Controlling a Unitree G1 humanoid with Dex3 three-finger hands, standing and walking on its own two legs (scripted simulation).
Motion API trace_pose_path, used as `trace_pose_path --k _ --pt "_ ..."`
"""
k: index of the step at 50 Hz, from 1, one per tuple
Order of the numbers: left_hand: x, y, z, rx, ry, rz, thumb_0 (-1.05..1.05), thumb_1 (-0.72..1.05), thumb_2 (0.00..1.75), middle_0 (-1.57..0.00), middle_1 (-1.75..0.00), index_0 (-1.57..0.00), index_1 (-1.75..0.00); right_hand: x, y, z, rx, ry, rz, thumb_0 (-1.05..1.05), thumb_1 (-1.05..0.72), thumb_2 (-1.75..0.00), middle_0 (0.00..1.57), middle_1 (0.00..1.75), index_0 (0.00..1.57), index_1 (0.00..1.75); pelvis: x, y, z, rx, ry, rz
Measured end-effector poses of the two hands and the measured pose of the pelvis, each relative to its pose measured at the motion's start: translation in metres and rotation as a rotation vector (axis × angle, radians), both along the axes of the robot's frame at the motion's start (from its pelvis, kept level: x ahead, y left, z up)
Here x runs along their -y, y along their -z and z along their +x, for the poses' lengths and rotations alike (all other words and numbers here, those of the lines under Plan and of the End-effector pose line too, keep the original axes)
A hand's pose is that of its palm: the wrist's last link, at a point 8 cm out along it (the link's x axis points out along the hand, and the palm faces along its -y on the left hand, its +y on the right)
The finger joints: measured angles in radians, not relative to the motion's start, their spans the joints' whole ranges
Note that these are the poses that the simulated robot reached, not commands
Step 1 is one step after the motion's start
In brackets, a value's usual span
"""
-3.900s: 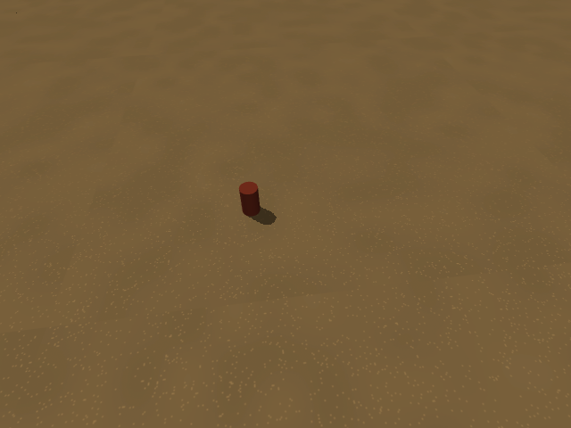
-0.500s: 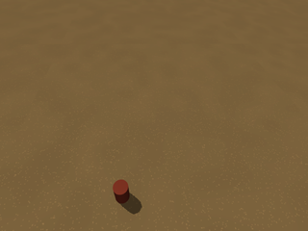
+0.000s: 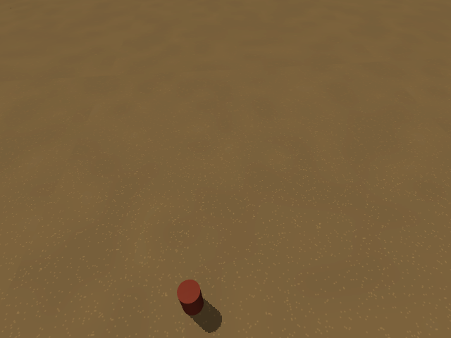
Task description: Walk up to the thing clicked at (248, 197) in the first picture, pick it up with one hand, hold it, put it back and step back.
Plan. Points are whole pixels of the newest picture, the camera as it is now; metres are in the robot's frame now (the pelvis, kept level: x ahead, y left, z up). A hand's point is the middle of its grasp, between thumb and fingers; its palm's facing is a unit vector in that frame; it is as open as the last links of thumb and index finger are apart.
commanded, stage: walk up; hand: left
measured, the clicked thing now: (190, 297) +0.42 +0.20 -0.68
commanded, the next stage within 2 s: stand in 1.50 s
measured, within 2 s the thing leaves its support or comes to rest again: neither
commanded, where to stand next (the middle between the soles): +0.06 +0.00 m, yaw +0 degrees
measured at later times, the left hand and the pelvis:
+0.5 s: hand out of the picture +0.13 +0.25 -0.13, palm faces -0.02 -0.94 -0.34, open 7.4 cm; pelvis +0.05 +0.00 +0.02, yaw +0 degrees
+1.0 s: hand out of the picture +0.16 +0.24 -0.13, palm faces -0.06 -0.94 -0.34, open 7.4 cm; pelvis +0.06 -0.01 +0.03, yaw -2 degrees
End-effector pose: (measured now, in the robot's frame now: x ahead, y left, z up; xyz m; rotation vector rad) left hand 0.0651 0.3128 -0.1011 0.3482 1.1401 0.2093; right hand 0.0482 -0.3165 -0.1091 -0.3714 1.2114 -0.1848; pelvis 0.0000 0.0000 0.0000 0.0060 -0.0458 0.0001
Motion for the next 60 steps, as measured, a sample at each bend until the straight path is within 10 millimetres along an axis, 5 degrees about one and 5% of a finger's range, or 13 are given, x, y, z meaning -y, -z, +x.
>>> trace_pose_path --k 7,20,26,48,60 --pt "-0.007 0.008 0.004 -0.085 -0.023 -0.022 0.01 0.90 0.89 -0.21 -0.30 -0.20 -0.30 -0.010 -0.013 0.011 -0.017 0.028 -0.009 0.01 -0.91 -0.90 0.21 0.30 0.20 0.30 -0.006 -0.008 0.019 -0.013 0.004 -0.014" --pt "0.011 -0.001 0.041 -0.074 -0.023 -0.038 0.01 0.90 0.89 -0.21 -0.30 -0.20 -0.30 -0.018 -0.018 0.088 0.075 0.011 0.034 0.01 -0.91 -0.90 0.21 0.30 0.20 0.30 -0.001 -0.019 0.044 -0.003 0.004 -0.011" --pt "0.017 -0.008 0.063 -0.048 -0.011 -0.033 0.01 0.90 0.89 -0.21 -0.30 -0.20 -0.30 -0.016 -0.021 0.106 0.101 0.019 0.046 0.01 -0.91 -0.90 0.21 0.30 0.20 0.30 0.002 -0.023 0.050 -0.003 0.006 -0.007" --pt "0.029 -0.012 0.090 -0.078 0.017 -0.032 0.01 0.90 0.89 -0.21 -0.30 -0.20 -0.30 -0.002 -0.015 0.066 -0.033 0.108 0.040 0.01 -0.91 -0.90 0.20 0.30 0.20 0.30 0.009 -0.029 0.064 -0.011 0.027 -0.004" --pt "0.032 -0.012 0.102 -0.061 0.028 -0.036 0.01 0.90 0.89 -0.21 -0.30 -0.20 -0.30 -0.005 -0.016 0.070 -0.020 0.119 0.043 0.01 -0.91 -0.90 0.21 0.30 0.20 0.30 0.008 -0.029 0.068 -0.008 0.037 -0.004"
